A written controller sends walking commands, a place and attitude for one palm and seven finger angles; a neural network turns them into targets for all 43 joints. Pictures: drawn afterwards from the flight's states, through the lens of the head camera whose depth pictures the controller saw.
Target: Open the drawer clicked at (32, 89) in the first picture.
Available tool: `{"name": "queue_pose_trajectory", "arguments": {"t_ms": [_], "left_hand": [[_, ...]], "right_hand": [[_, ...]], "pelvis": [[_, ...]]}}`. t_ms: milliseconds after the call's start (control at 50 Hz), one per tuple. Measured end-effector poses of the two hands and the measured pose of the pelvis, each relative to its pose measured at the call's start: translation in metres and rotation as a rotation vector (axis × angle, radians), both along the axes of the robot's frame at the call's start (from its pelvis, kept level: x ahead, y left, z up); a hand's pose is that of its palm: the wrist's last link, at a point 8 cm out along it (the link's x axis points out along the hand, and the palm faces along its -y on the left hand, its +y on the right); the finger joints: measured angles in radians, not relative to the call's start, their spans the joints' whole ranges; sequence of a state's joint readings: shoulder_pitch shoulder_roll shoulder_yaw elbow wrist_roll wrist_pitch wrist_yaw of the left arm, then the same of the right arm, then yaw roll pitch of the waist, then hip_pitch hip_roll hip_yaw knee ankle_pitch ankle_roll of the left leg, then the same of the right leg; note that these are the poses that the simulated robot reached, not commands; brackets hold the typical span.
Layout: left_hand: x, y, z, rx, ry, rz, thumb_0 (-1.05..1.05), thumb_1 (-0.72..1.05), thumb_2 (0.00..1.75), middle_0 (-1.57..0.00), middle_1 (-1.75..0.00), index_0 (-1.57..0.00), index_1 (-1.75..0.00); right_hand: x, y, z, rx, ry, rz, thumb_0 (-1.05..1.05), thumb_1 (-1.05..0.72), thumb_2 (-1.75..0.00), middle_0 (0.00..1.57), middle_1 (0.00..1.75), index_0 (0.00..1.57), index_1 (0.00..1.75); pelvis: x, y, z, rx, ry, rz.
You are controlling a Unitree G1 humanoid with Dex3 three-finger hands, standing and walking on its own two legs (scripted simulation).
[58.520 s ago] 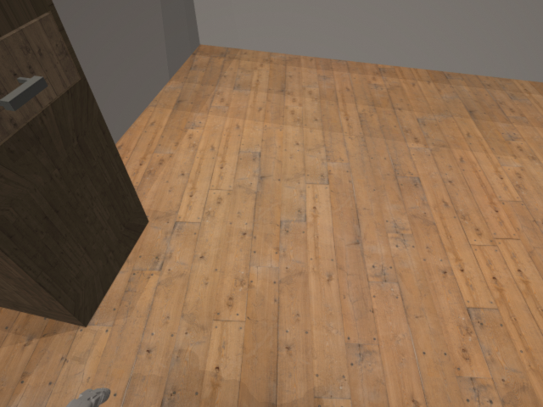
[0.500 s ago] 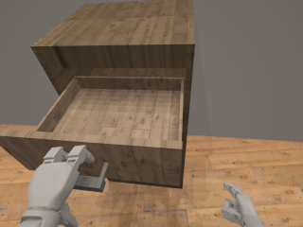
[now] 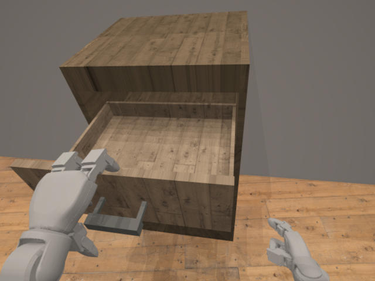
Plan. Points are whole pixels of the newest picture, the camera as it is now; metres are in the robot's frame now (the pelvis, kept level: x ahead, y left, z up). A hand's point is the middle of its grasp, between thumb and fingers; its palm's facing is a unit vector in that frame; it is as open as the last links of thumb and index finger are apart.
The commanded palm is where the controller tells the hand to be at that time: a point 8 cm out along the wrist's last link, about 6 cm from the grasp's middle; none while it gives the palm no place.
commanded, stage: lift the hand off the handle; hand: left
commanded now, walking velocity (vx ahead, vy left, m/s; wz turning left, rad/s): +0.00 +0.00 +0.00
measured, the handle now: (118, 214) +0.22 +0.20 +0.06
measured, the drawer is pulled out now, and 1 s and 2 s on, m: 0.29 0.29 0.29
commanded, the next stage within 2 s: draw the hand back to the body in 0.42 s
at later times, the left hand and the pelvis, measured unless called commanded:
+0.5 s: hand (82, 189) +0.19 +0.19 +0.20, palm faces +0.21 -0.13 -0.97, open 13.9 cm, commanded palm +0.14 +0.19 +0.26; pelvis -0.01 -0.01 +0.00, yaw +1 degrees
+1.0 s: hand (70, 192) +0.18 +0.21 +0.19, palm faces +0.16 -0.06 -0.98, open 13.9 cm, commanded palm +0.14 +0.22 +0.25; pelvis +0.00 -0.01 +0.00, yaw +2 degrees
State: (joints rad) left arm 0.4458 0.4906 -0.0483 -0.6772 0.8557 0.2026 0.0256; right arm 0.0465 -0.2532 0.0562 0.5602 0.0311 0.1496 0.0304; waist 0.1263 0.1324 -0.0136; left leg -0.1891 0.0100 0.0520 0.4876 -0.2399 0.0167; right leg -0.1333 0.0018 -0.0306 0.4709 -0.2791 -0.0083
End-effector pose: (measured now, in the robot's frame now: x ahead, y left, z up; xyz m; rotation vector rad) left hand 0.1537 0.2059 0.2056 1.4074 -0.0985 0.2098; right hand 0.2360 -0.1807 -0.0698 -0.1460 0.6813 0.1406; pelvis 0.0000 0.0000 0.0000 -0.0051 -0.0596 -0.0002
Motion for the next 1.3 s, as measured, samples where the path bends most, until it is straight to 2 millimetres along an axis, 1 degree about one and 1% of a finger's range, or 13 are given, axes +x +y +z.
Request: {"name": "queue_pose_trajectory", "arguments": {"t_ms": [160, 280, 380, 460, 600, 660, 760, 960, 1140, 1180, 1220, 1260, 1300], "left_hand": [[0.005, -0.002, 0.02, 0.017, -0.012, -0.01, 0.0, -0.49, 0.3, -0.32, -1.2, -0.32, -1.2], [0.001, -0.007, 0.037, 0.039, -0.041, -0.035, 0.0, -0.49, 0.3, -0.32, -1.2, -0.32, -1.2], [-0.002, -0.005, 0.047, 0.052, -0.049, -0.027, 0.0, -0.49, 0.3, -0.32, -1.2, -0.32, -1.2], [0.0, -0.003, 0.044, 0.038, -0.025, -0.016, 0.0, -0.5, 0.3, -0.32, -1.2, -0.32, -1.2], [0.004, -0.016, 0.036, 0.051, 0.002, -0.079, 0.0, -0.49, 0.3, -0.32, -1.2, -0.32, -1.2], [0.007, -0.01, 0.039, 0.086, 0.001, -0.068, 0.0, -0.49, 0.3, -0.32, -1.2, -0.32, -1.2], [0.005, 0.004, 0.042, 0.086, 0.015, -0.016, 0.0, -0.49, 0.3, -0.32, -1.2, -0.32, -1.2], [-0.001, 0.009, 0.036, 0.096, 0.046, -0.045, 0.0, -0.49, 0.3, -0.32, -1.2, -0.32, -1.2], [0.0, 0.024, 0.04, 0.099, 0.023, -0.017, 0.0, -0.49, 0.3, -0.32, -1.2, -0.32, -1.2], [0.0, 0.026, 0.04, -0.22, -0.049, -0.093, 0.0, -0.49, 0.3, -0.32, -1.2, -0.32, -1.2], [0.0, 0.027, 0.038, -0.488, -0.159, -0.152, 0.0, -0.48, 0.31, -0.32, -1.19, -0.32, -1.19], [0.001, 0.027, 0.038, -0.663, -0.269, -0.192, 0.0, -0.45, 0.32, -0.32, -1.17, -0.32, -1.17], [0.002, 0.028, 0.04, -0.763, -0.363, -0.224, 0.0, -0.41, 0.33, -0.31, -1.15, -0.31, -1.14]], "right_hand": [[-0.001, -0.003, 0.003, 0.012, -0.009, 0.0, 0.01, -0.91, -0.9, 0.2, 0.3, 0.2, 0.3], [-0.001, -0.01, 0.006, 0.016, -0.024, -0.008, 0.01, -0.91, -0.9, 0.2, 0.3, 0.2, 0.3], [-0.002, -0.016, 0.005, 0.016, -0.033, -0.013, 0.01, -0.91, -0.9, 0.2, 0.3, 0.2, 0.3], [-0.004, -0.018, 0.003, 0.02, -0.037, -0.015, 0.01, -0.91, -0.9, 0.2, 0.3, 0.2, 0.3], [-0.008, -0.019, -0.002, 0.016, -0.033, -0.009, 0.01, -0.91, -0.9, 0.2, 0.3, 0.2, 0.3], [-0.01, -0.019, -0.005, 0.019, -0.021, -0.007, 0.01, -0.91, -0.9, 0.2, 0.3, 0.2, 0.3], [-0.012, -0.021, -0.009, 0.025, -0.014, -0.015, 0.01, -0.91, -0.9, 0.2, 0.3, 0.2, 0.3], [-0.005, -0.027, -0.009, -0.026, -0.021, -0.019, 0.02, -0.91, -0.9, 0.2, 0.3, 0.2, 0.3], [0.005, -0.019, -0.005, -0.025, -0.03, -0.019, 0.01, -0.91, -0.9, 0.2, 0.3, 0.2, 0.3], [0.005, -0.016, -0.002, -0.021, -0.065, -0.038, 0.02, -0.91, -0.9, 0.2, 0.3, 0.2, 0.3], [0.001, -0.013, 0.002, -0.021, -0.101, -0.066, 0.02, -0.91, -0.9, 0.2, 0.3, 0.2, 0.3], [-0.005, -0.012, 0.005, -0.031, -0.118, -0.084, 0.01, -0.91, -0.9, 0.2, 0.3, 0.2, 0.3], [-0.012, -0.012, 0.006, -0.047, -0.12, -0.093, 0.01, -0.91, -0.9, 0.2, 0.3, 0.2, 0.3]], "pelvis": [[-0.005, -0.003, 0.001, 0.003, -0.007, 0.002], [-0.007, -0.006, 0.001, 0.005, -0.007, 0.003], [-0.01, -0.009, 0.001, 0.006, -0.008, 0.009], [-0.013, -0.011, 0.001, 0.007, -0.007, 0.014], [-0.012, -0.014, 0.0, 0.008, -0.001, 0.016], [-0.011, -0.016, 0.0, 0.008, 0.001, 0.016], [-0.007, -0.016, 0.0, 0.007, 0.009, 0.019], [0.0, -0.013, -0.001, 0.001, 0.023, 0.03], [0.006, -0.006, -0.001, -0.002, 0.035, 0.029], [0.006, -0.004, -0.001, -0.004, 0.022, 0.03], [0.008, -0.004, -0.001, -0.004, 0.015, 0.023], [0.011, -0.004, 0.0, -0.002, 0.011, 0.019], [0.015, -0.005, 0.001, -0.002, 0.005, 0.015]]}}
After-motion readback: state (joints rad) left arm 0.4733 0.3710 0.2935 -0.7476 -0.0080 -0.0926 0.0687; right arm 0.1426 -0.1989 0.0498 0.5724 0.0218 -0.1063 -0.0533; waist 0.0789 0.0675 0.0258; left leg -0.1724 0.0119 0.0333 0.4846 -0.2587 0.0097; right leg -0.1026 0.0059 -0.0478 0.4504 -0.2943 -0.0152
